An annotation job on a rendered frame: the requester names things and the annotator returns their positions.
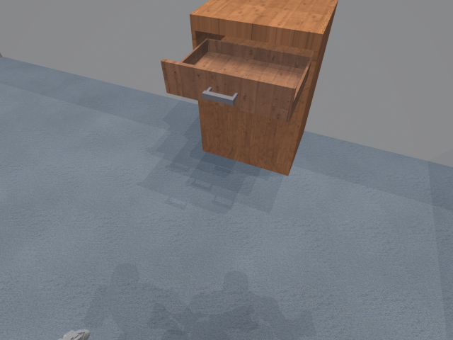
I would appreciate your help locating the cabinet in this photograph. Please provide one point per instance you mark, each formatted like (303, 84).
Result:
(297, 26)

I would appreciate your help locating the drawer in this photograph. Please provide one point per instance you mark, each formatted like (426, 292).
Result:
(268, 82)

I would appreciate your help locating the handle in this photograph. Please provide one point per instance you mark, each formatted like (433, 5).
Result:
(219, 97)

